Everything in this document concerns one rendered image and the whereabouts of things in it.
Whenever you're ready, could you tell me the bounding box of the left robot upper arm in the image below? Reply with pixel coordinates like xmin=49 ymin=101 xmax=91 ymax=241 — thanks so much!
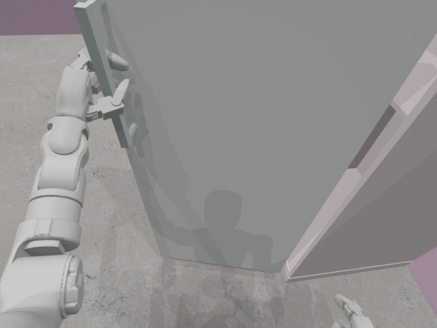
xmin=0 ymin=254 xmax=84 ymax=328

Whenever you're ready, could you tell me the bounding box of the handle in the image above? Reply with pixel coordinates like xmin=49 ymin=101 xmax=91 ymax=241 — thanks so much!
xmin=73 ymin=0 xmax=137 ymax=149

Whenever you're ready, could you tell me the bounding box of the fridge door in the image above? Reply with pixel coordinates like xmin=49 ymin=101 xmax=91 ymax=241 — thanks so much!
xmin=76 ymin=0 xmax=437 ymax=273

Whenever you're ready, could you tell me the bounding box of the left robot hand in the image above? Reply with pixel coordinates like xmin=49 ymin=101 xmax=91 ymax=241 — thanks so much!
xmin=56 ymin=47 xmax=130 ymax=124

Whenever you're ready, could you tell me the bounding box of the right robot hand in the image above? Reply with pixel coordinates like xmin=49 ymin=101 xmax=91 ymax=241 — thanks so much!
xmin=332 ymin=294 xmax=374 ymax=328

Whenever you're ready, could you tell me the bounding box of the left robot forearm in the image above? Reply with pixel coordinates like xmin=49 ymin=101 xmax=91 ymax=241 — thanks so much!
xmin=0 ymin=116 xmax=89 ymax=297

